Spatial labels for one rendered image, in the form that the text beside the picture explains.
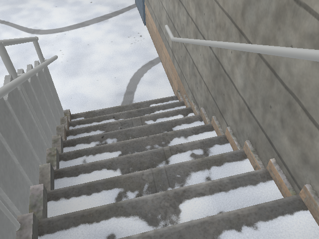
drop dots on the stairs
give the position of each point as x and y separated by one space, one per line
154 170

